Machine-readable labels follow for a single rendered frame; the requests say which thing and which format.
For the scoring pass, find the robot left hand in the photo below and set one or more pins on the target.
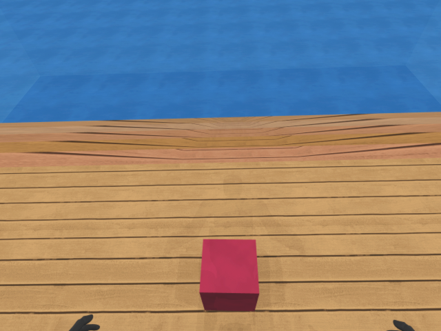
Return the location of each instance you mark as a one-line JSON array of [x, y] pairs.
[[82, 324]]

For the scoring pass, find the carton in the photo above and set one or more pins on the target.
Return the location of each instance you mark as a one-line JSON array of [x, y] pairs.
[[229, 275]]

